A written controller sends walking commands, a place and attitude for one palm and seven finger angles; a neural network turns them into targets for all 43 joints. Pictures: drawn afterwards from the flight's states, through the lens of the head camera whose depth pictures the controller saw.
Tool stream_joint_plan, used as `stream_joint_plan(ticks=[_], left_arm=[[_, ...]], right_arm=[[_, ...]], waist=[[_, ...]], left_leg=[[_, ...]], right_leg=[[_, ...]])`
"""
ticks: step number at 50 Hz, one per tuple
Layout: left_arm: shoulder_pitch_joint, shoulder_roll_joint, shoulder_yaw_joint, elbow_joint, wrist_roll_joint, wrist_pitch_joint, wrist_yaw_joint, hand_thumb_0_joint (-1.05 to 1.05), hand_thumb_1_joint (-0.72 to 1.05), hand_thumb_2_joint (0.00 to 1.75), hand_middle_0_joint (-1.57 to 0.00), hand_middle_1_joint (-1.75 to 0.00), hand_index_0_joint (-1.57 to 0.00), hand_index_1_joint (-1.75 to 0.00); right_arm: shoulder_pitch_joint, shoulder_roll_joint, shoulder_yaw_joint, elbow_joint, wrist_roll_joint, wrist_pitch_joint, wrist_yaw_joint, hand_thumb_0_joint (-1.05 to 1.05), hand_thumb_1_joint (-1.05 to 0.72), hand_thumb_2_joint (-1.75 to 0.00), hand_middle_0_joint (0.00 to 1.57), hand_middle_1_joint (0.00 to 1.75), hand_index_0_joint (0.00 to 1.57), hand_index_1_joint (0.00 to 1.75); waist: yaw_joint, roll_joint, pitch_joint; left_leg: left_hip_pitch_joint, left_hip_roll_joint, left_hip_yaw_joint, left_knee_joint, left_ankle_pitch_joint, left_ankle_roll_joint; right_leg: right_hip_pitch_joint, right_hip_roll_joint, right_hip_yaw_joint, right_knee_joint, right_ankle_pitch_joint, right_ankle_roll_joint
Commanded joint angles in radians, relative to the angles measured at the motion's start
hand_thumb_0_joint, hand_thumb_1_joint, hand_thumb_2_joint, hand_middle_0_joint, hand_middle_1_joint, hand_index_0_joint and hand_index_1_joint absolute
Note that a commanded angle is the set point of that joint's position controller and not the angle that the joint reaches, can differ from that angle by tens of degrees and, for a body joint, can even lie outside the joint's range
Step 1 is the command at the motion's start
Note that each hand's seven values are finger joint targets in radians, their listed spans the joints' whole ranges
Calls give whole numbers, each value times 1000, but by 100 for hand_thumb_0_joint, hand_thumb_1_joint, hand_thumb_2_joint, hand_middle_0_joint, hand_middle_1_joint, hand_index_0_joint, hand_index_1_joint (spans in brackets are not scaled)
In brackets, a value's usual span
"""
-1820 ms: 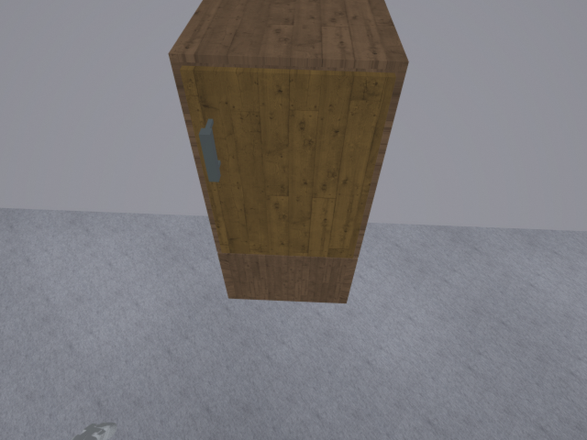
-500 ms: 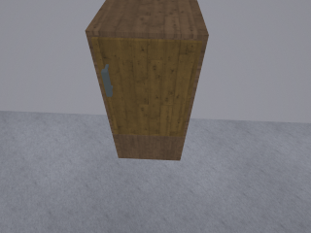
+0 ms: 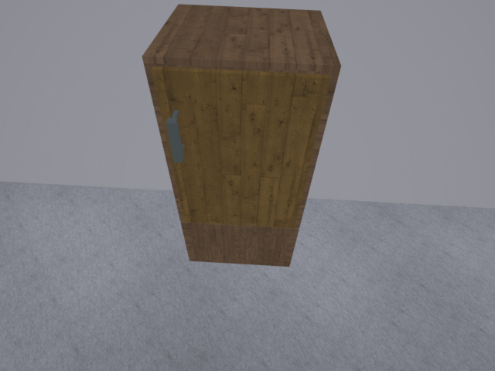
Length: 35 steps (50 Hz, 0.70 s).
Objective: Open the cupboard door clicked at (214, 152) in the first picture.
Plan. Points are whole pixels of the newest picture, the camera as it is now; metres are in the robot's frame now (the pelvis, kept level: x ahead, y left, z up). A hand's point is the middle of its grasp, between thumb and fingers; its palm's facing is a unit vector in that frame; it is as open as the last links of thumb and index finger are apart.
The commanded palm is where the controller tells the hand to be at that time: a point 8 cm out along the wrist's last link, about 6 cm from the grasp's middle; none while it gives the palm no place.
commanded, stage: take the last steps up to it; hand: left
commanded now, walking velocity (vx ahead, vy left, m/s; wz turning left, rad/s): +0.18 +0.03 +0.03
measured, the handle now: (177, 136) +0.67 +0.24 -0.02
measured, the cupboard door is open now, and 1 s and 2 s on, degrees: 0 0 0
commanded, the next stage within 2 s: come to a stop and stand still in 0.14 s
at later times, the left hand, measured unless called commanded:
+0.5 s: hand out of the picture +0.11 +0.18 -0.17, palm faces +0.07 -0.97 -0.23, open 7.3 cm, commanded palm none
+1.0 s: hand out of the picture +0.07 +0.18 -0.17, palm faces +0.04 -0.97 -0.23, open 7.4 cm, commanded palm none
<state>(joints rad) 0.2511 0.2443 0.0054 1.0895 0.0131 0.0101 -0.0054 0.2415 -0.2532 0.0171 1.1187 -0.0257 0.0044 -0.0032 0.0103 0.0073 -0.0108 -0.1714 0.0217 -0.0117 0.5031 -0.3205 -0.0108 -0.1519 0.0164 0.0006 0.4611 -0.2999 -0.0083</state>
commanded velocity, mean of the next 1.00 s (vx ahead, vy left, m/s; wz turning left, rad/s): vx -0.02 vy -0.01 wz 0.01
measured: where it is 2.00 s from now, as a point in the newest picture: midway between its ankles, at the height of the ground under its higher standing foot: outside the picture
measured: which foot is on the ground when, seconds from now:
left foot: down 0.00-0.30, up 0.32-0.58, down 0.60-1.00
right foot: down 0.00-0.08, up 0.10-0.26, down 0.28-0.62, up 0.64-0.90, down 0.92-1.00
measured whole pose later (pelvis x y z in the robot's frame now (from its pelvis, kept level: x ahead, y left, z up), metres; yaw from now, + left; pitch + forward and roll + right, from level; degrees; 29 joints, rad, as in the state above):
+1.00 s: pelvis +0.06 -0.01 +0.00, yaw +0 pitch -1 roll +0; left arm 0.29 0.17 0.02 1.07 0.02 0.02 0.02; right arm 0.18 -0.17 -0.04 1.05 -0.01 0.02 -0.02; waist 0.00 0.02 0.02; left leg -0.28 0.06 0.09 0.49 -0.20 -0.02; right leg -0.18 -0.02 -0.05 0.51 -0.30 -0.01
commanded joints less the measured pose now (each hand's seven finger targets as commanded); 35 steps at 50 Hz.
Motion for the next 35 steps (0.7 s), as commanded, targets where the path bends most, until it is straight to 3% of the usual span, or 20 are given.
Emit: stream_joint_plan(ticks=[1, 3, 4, 6, 9, 11, 12, 13, 14, 15, 17, 19, 21, 26, 28, 29, 30, 31, 32, 35], left_arm=[[20, 132, 43, -47, 3, -17, 14, 0, 90, 90, -20, -30, -20, -30], [10, 58, 34, -62, 6, -22, 12, 0, 90, 90, -20, -30, -20, -30], [-33, 46, 26, -85, 7, -30, 15, 0, 90, 90, -20, -30, -20, -30], [-78, 21, 30, -104, 5, -40, 15, 0, 90, 90, -20, -30, -20, -30], [-39, -21, 32, -101, 1, -40, -1, 0, 90, 90, -20, -30, -20, -30], [52, -41, 37, -73, 4, -40, -6, 0, 90, 90, -20, -30, -20, -30], [127, -30, 45, -48, 6, -44, -2, 0, 90, 90, -20, -30, -20, -30], [206, 24, 56, -22, 9, -55, 12, 0, 90, 90, -20, -30, -20, -30], [263, 102, 74, -10, 7, -63, 29, 0, 90, 90, -20, -30, -20, -30], [274, 107, 69, -3, -2, -55, 37, 0, 90, 90, -20, -30, -20, -30], [139, 70, 59, -26, 5, -47, 51, 0, 90, 90, -20, -30, -20, -30], [78, 41, 54, -47, 12, -30, 62, 0, 90, 90, -20, -30, -20, -30], [62, 52, 57, -60, 12, -22, 62, 0, 90, 90, -20, -30, -20, -30], [39, 78, 77, -87, 14, -7, 59, 0, 90, 90, -20, -30, -20, -30], [18, 74, 78, -94, 8, 0, 56, 0, 90, 90, -20, -30, -20, -30], [21, 51, 74, -106, 8, 5, 52, 0, 90, 90, -20, -30, -20, -30], [46, 0, 66, -124, 1, 12, 52, 0, 90, 90, -20, -30, -20, -30], [50, -19, 55, -124, 2, 11, 54, 0, 90, 90, -20, -30, -20, -30], [40, -15, 52, -115, 3, 19, 55, 0, 90, 90, -20, -30, -20, -30], [61, -14, 50, -84, 9, 21, 39, 0, 90, 90, -20, -30, -20, -30]], right_arm=[[96, -92, -31, -33, 7, -34, -14, 0, -90, -90, 20, 30, 20, 30], [202, -139, -48, 2, 6, -44, -25, 0, -90, -90, 20, 30, 20, 30], [256, -138, -53, 13, 7, -46, -33, 0, -90, -90, 20, 30, 20, 30], [288, -99, -48, 21, 3, -52, -44, 0, -90, -90, 20, 30, 20, 30], [214, -79, -50, 2, 2, -55, -44, 0, -90, -90, 20, 30, 20, 30], [185, -61, -51, 3, 9, -55, -45, 0, -90, -90, 20, 30, 20, 30], [190, -50, -51, 3, 15, -55, -45, 0, -90, -90, 20, 30, 20, 30], [213, -10, -44, 3, 24, -58, -42, 0, -90, -90, 20, 30, 20, 30], [230, 38, -36, -19, 27, -56, -37, 0, -90, -90, 20, 30, 20, 30], [183, 31, -48, -27, 25, -42, -46, 0, -90, -90, 20, 30, 20, 30], [140, 56, -52, -23, 27, -21, -48, 0, -90, -90, 20, 30, 20, 30], [137, 104, -53, -14, 27, -2, -41, 0, -90, -90, 20, 30, 20, 30], [140, 112, -54, -16, 23, 14, -34, 0, -90, -90, 20, 30, 20, 30], [98, 79, -70, -64, 14, 17, -24, 0, -90, -90, 20, 30, 20, 30], [120, 61, -74, -64, 12, 10, -26, 0, -90, -90, 20, 30, 20, 30], [140, 27, -78, -65, 10, 1, -26, 0, -90, -90, 20, 30, 20, 30], [126, -44, -85, -89, 3, -7, -29, 0, -90, -90, 20, 30, 20, 30], [91, -68, -84, -110, 2, -8, -30, 0, -90, -90, 20, 30, 20, 30], [59, -68, -80, -116, 0, -16, -40, 0, -90, -90, 20, 30, 20, 30], [-49, -54, -70, -146, 0, -15, -48, 0, -90, -90, 20, 30, 20, 30]], waist=[[-31, 2, 118], [-56, 206, 89], [-73, 233, 121], [-79, 153, 137], [-31, 133, 123], [10, 119, 94], [39, 69, 65], [66, -49, 19], [66, -236, -30], [70, -154, -18], [29, -144, 74], [7, -82, 82], [-3, -107, 42], [-8, -148, 11], [-35, -140, 3], [-41, -47, -17], [-25, 152, -14], [-20, 207, 4], [-26, 230, -1], [3, 142, 25]], left_leg=[[-36, 48, -32, -69, 50, 44], [129, 207, -234, -178, 233, 139], [221, 272, -324, -210, 413, 206], [251, 304, -317, -180, 638, 262], [123, 240, -196, -180, 525, 219], [4, 172, -105, -112, 424, 163], [-55, 131, -70, -32, 371, 133], [-167, 84, -28, 111, 262, 87], [-289, -8, 59, 287, -40, 32], [-253, 1, 35, 420, -274, 20], [-263, 58, -8, 480, -261, 12], [-222, 57, 14, 422, -219, 1], [-183, 41, 48, 361, -149, -10], [-150, 21, 85, 201, -36, -20], [-20, 24, 95, 18, 134, -16], [65, 85, 35, -45, 346, 6], [61, 249, -140, -107, 605, 88], [2, 326, -200, -175, 690, 169], [-28, 337, -238, -220, 589, 202], [-35, 296, -145, -210, 468, 200]], right_leg=[[-92, -122, 115, -43, -65, -64], [-243, -13, -62, 240, -55, -16], [-396, -1, -71, 358, -226, -2], [-464, -63, -31, 465, -290, -12], [-311, -72, -70, 324, -213, -9], [-95, -41, -120, 134, -6, -7], [42, -34, -122, 34, 103, -9], [214, -150, 23, -13, 184, -42], [289, -385, 299, -112, 400, -134], [196, -460, 324, -143, 596, -207], [50, -429, 234, -105, 770, -244], [-22, -377, 117, -84, 777, -216], [-41, -340, 50, -83, 727, -187], [-28, -302, 37, -31, 664, -158], [-89, -269, 14, 30, 540, -111], [-146, -207, -25, 105, 378, -61], [-203, -105, -87, 178, 80, 8], [-189, -52, -92, 306, -220, 25], [-191, -51, -34, 423, -295, 27], [-222, -76, 17, 455, -209, 28]])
